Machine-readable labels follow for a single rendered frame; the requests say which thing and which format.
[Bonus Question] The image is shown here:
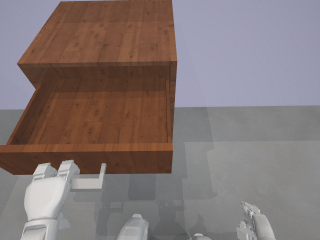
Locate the robot left forearm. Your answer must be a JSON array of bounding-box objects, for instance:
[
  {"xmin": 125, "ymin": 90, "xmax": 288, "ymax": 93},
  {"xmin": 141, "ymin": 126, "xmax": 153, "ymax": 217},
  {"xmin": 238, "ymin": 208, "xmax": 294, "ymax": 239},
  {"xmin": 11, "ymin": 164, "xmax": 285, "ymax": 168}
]
[{"xmin": 20, "ymin": 218, "xmax": 59, "ymax": 240}]

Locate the left robot hand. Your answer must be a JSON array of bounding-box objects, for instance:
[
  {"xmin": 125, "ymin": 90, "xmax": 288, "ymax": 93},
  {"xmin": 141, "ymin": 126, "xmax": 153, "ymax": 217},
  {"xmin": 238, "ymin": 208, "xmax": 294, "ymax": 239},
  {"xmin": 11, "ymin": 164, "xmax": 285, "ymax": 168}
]
[{"xmin": 24, "ymin": 159, "xmax": 80, "ymax": 230}]

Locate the drawer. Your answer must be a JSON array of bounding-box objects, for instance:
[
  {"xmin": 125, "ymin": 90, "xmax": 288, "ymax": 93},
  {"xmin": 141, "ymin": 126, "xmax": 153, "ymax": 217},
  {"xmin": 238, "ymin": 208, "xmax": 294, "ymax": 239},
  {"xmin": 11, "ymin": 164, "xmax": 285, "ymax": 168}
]
[{"xmin": 0, "ymin": 65, "xmax": 173, "ymax": 175}]

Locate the right robot hand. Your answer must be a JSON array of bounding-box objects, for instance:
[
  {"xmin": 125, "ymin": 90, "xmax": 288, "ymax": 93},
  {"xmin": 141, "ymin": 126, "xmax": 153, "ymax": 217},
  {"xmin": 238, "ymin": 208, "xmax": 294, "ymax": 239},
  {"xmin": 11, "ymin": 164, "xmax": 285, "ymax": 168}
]
[{"xmin": 236, "ymin": 201, "xmax": 275, "ymax": 240}]

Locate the handle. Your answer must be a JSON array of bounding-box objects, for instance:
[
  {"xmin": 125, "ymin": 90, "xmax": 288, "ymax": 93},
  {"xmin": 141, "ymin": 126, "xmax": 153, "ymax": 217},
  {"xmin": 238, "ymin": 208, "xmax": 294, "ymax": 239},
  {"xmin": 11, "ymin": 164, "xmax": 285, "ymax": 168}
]
[{"xmin": 57, "ymin": 163, "xmax": 107, "ymax": 192}]

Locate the cabinet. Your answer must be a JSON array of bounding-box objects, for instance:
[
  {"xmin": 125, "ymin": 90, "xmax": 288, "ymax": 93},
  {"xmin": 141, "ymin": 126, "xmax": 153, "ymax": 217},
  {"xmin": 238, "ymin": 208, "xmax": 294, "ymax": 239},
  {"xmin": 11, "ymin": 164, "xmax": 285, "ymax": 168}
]
[{"xmin": 17, "ymin": 0, "xmax": 178, "ymax": 143}]

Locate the robot left thigh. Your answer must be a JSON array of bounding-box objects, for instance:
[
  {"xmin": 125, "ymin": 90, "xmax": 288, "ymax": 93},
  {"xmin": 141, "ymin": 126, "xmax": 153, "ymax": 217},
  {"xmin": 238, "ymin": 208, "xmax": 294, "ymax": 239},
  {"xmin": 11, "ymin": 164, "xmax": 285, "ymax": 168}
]
[{"xmin": 115, "ymin": 217, "xmax": 149, "ymax": 240}]

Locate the robot left shin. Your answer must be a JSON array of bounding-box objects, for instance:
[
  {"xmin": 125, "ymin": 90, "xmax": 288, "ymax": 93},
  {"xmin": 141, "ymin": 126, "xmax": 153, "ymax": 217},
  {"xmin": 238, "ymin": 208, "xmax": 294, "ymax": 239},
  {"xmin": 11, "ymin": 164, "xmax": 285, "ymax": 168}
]
[{"xmin": 132, "ymin": 214, "xmax": 142, "ymax": 218}]

